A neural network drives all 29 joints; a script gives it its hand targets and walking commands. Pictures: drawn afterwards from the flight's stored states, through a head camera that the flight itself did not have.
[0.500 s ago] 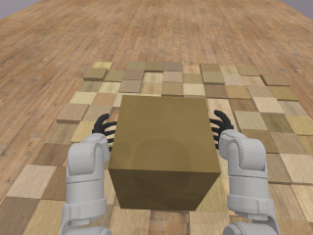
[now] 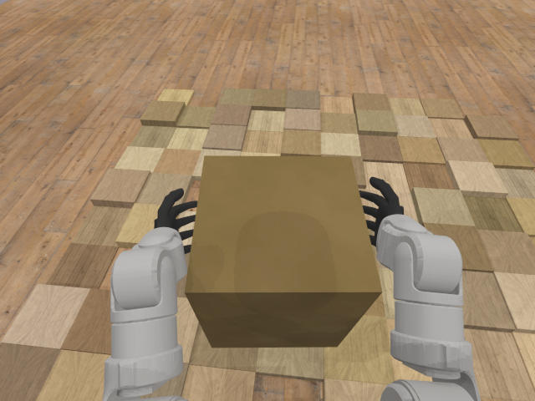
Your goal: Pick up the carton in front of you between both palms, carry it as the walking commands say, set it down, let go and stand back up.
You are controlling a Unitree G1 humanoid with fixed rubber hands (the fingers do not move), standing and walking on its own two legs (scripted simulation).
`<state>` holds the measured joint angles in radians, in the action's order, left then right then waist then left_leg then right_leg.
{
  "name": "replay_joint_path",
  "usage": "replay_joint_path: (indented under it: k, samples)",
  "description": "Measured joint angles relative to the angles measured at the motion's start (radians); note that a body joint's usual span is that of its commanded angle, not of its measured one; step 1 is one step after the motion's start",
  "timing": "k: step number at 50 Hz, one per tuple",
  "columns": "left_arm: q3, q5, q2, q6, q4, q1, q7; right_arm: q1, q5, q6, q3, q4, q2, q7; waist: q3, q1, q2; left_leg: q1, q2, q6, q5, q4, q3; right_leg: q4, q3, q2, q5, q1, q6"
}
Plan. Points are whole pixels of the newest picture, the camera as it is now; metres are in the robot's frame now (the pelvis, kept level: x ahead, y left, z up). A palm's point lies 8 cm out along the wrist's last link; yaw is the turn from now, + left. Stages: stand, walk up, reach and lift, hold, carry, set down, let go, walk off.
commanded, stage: carry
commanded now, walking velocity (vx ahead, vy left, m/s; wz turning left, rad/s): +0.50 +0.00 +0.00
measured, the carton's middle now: (276, 259) +0.34 +0.01 +0.04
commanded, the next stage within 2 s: none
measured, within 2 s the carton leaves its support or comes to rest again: neither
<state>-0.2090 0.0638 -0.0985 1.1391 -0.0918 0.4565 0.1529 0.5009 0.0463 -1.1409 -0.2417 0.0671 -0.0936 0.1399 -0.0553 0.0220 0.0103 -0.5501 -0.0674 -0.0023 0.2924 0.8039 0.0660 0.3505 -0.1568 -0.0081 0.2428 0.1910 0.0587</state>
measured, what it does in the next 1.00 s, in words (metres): walks ahead: left foot, then right foot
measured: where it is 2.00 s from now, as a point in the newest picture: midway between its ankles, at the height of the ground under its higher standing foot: (270, 197)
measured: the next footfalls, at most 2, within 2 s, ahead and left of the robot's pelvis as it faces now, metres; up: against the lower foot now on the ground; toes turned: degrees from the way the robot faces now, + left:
left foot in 0.20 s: +0.27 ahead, +0.13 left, -0.01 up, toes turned +8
right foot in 0.72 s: +0.63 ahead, -0.04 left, -0.01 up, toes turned -8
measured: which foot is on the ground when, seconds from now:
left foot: up 0.00-0.18, down 0.20-0.74, up 0.76-1.00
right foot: down 0.00-0.20, up 0.22-0.70, down 0.72-1.00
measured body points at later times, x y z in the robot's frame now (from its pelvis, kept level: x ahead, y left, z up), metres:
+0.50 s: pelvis +0.27 +0.07 -0.02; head +0.32 +0.08 +0.43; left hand +0.62 +0.20 +0.06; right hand +0.60 -0.10 +0.07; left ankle +0.23 +0.13 -0.76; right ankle +0.34 -0.08 -0.67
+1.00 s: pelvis +0.60 +0.01 -0.01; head +0.64 +0.00 +0.44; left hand +0.93 +0.18 +0.08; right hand +0.95 -0.13 +0.07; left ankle +0.66 +0.17 -0.69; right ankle +0.60 -0.03 -0.75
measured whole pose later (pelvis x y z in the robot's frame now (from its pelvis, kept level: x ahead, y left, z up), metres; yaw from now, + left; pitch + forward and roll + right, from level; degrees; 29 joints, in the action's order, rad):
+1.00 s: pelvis +0.60 +0.01 -0.01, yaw +1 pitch +4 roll +1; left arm -0.22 0.03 -0.11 1.07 -0.13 0.41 0.15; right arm 0.44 0.07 -1.09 -0.22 0.14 -0.12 0.12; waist 0.02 0.02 -0.01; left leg -0.64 -0.08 0.00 0.22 0.96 0.03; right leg 0.37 -0.18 0.02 0.14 0.25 0.12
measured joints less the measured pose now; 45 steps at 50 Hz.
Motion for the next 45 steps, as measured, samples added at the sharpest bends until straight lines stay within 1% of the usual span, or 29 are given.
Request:
replay_joint_path:
  k: [4, 7, 9, 10, 11, 12, 13, 14, 15, 17, 20, 24, 26, 29, 32, 34, 35, 36, 37, 38, 39, 40, 41, 43, 45]
  samples:
    - [0.007, -0.009, 0.003, -0.005, -0.009, 0.011, 0.000, -0.015, 0.012, 0.000, 0.000, 0.042, -0.005, -0.005, -0.003, 0.011, -0.008, -0.027, -0.009, 0.002, -0.124, -0.147, 0.014, -0.038, 0.007, -0.003, 0.037, -0.074, -0.024]
    - [0.012, -0.007, 0.000, 0.001, 0.000, 0.016, 0.000, -0.032, 0.020, -0.005, -0.001, 0.054, -0.005, -0.010, -0.015, 0.013, -0.013, -0.001, 0.002, -0.012, -0.191, -0.252, 0.034, -0.022, 0.011, -0.008, 0.101, -0.126, -0.050]
    - [0.013, -0.005, 0.002, 0.008, 0.006, 0.018, 0.000, -0.035, 0.024, -0.007, -0.002, 0.050, -0.007, -0.013, -0.021, 0.007, -0.010, 0.050, 0.017, -0.026, -0.202, -0.327, 0.067, 0.035, 0.017, -0.021, 0.170, -0.151, -0.072]
    - [0.011, -0.005, 0.005, 0.011, 0.009, 0.020, 0.000, -0.029, 0.026, -0.008, -0.001, 0.040, -0.007, -0.013, -0.024, 0.003, -0.011, 0.089, 0.023, -0.033, -0.185, -0.359, 0.085, 0.102, 0.024, -0.029, 0.219, -0.148, -0.081]
    - [0.011, -0.008, 0.015, 0.010, 0.017, 0.024, 0.000, -0.023, 0.030, 0.001, 0.000, 0.024, -0.011, -0.014, -0.025, -0.009, -0.001, 0.095, 0.032, -0.052, -0.203, -0.338, 0.098, 0.214, 0.028, -0.049, 0.266, -0.118, -0.084]
    - [0.009, -0.014, 0.026, 0.006, 0.029, 0.026, 0.000, -0.023, 0.037, 0.015, 0.004, 0.006, -0.017, -0.014, -0.019, -0.019, 0.014, 0.086, 0.040, -0.069, -0.177, -0.287, 0.107, 0.362, 0.058, -0.057, 0.275, -0.062, -0.085]
    - [0.006, -0.019, 0.033, 0.005, 0.040, 0.023, 0.000, -0.025, 0.043, 0.022, 0.007, -0.011, -0.024, -0.014, -0.011, -0.023, 0.018, 0.089, 0.042, -0.079, -0.143, -0.257, 0.112, 0.509, 0.089, -0.047, 0.272, 0.006, -0.078]
    - [0.003, -0.021, 0.035, 0.007, 0.050, 0.017, 0.000, -0.031, 0.048, 0.025, 0.008, -0.022, -0.029, -0.014, -0.001, -0.027, 0.014, 0.103, 0.040, -0.085, -0.116, -0.251, 0.114, 0.627, 0.104, -0.036, 0.262, 0.072, -0.068]
    - [0.000, -0.020, 0.030, 0.008, 0.056, 0.012, 0.000, -0.041, 0.050, 0.026, 0.006, -0.027, -0.033, -0.014, 0.009, -0.029, 0.010, 0.123, 0.040, -0.087, -0.099, -0.260, 0.114, 0.707, 0.106, -0.029, 0.242, 0.134, -0.058]
    - [-0.006, -0.012, 0.014, 0.002, 0.058, 0.004, 0.000, -0.064, 0.046, 0.033, 0.000, -0.018, -0.036, -0.014, 0.032, -0.033, 0.005, 0.171, 0.043, -0.083, -0.092, -0.304, 0.114, 0.762, 0.098, -0.035, 0.179, 0.241, -0.048]
    - [-0.006, -0.005, -0.005, -0.021, 0.029, -0.007, 0.000, -0.082, 0.023, 0.056, -0.008, 0.015, -0.037, -0.023, 0.062, -0.040, 0.004, 0.239, 0.051, -0.088, -0.080, -0.364, 0.114, 0.750, 0.093, -0.054, 0.089, 0.375, -0.044]
    - [0.004, -0.003, -0.012, -0.047, -0.032, -0.025, -0.001, -0.085, 0.001, 0.084, 0.001, 0.054, -0.032, -0.022, 0.070, -0.054, 0.008, 0.314, 0.064, -0.083, -0.022, -0.381, 0.109, 0.762, 0.102, -0.071, 0.004, 0.527, -0.042]
    - [0.008, -0.002, -0.012, -0.047, -0.060, -0.035, -0.001, -0.086, -0.005, 0.085, 0.010, 0.070, -0.029, -0.022, 0.063, -0.062, 0.008, 0.358, 0.069, -0.078, 0.013, -0.388, 0.102, 0.718, 0.098, -0.075, -0.028, 0.570, -0.044]
    - [0.009, -0.003, -0.012, -0.036, -0.093, -0.044, -0.001, -0.081, -0.008, 0.074, 0.020, 0.089, -0.026, -0.021, 0.046, -0.073, 0.006, 0.439, 0.073, -0.062, 0.060, -0.418, 0.089, 0.540, 0.077, -0.072, -0.101, 0.570, -0.041]
    - [0.007, -0.003, -0.007, -0.021, -0.105, -0.046, -0.001, -0.068, -0.005, 0.058, 0.029, 0.085, -0.023, -0.020, 0.021, -0.075, 0.003, 0.530, 0.074, -0.042, 0.113, -0.452, 0.080, 0.338, 0.036, -0.052, -0.192, 0.512, -0.018]
    - [0.005, -0.003, -0.004, -0.011, -0.092, -0.042, -0.001, -0.060, 0.000, 0.044, 0.032, 0.073, -0.018, -0.020, 0.004, -0.071, -0.006, 0.587, 0.067, -0.025, 0.160, -0.450, 0.072, 0.229, 0.004, -0.025, -0.223, 0.445, 0.000]
    - [0.005, -0.003, -0.003, -0.007, -0.077, -0.037, -0.001, -0.059, 0.003, 0.037, 0.032, 0.066, -0.014, -0.020, -0.002, -0.065, -0.011, 0.603, 0.060, -0.016, 0.190, -0.413, 0.068, 0.179, -0.014, -0.008, -0.226, 0.397, 0.006]
    - [0.006, -0.003, -0.003, -0.005, -0.057, -0.031, -0.001, -0.060, 0.005, 0.029, 0.032, 0.057, -0.009, -0.020, -0.008, -0.054, -0.013, 0.599, 0.052, -0.008, 0.221, -0.328, 0.062, 0.140, -0.029, 0.004, -0.211, 0.343, 0.009]
    - [0.007, 0.001, -0.006, -0.011, -0.033, -0.024, -0.001, -0.054, 0.004, 0.028, 0.032, 0.039, 0.002, -0.021, -0.006, -0.039, -0.032, 0.554, 0.027, -0.005, 0.214, -0.184, 0.057, 0.174, -0.040, 0.017, -0.182, 0.338, 0.026]
    - [0.009, 0.007, -0.008, -0.014, -0.008, -0.015, -0.001, -0.049, 0.002, 0.026, 0.030, 0.023, 0.012, -0.021, 0.005, -0.024, -0.039, 0.482, 0.028, -0.001, 0.184, -0.005, 0.022, 0.214, -0.045, 0.021, -0.149, 0.335, 0.046]
    - [0.011, 0.010, -0.009, -0.016, 0.011, -0.011, -0.001, -0.048, 0.002, 0.022, 0.029, 0.010, 0.018, -0.022, 0.017, -0.014, -0.039, 0.402, 0.041, -0.004, 0.170, 0.164, -0.013, 0.227, -0.046, 0.021, -0.125, 0.321, 0.062]
    - [0.011, 0.010, -0.009, -0.015, 0.023, -0.013, -0.001, -0.052, 0.004, 0.018, 0.028, 0.003, 0.017, -0.022, 0.029, -0.006, -0.035, 0.326, 0.053, -0.010, 0.151, 0.293, -0.034, 0.219, -0.045, 0.021, -0.110, 0.298, 0.072]
    - [0.009, 0.007, -0.010, -0.014, 0.027, -0.021, -0.001, -0.056, 0.009, 0.015, 0.026, 0.000, 0.011, -0.022, 0.040, -0.001, -0.030, 0.257, 0.057, -0.018, 0.127, 0.370, -0.041, 0.198, -0.043, 0.021, -0.103, 0.271, 0.073]
    - [0.001, -0.002, -0.010, -0.019, 0.022, -0.036, -0.002, -0.060, 0.022, 0.016, 0.018, 0.003, -0.009, -0.019, 0.059, 0.004, -0.023, 0.139, 0.046, -0.024, 0.077, 0.402, -0.038, 0.145, -0.037, 0.021, -0.098, 0.214, 0.065]
    - [-0.007, -0.014, -0.009, -0.033, 0.009, -0.043, -0.002, -0.060, 0.030, 0.027, 0.015, 0.017, -0.023, -0.019, 0.073, 0.006, -0.018, 0.047, 0.027, -0.021, 0.045, 0.347, -0.034, 0.098, -0.031, 0.022, -0.090, 0.164, 0.063]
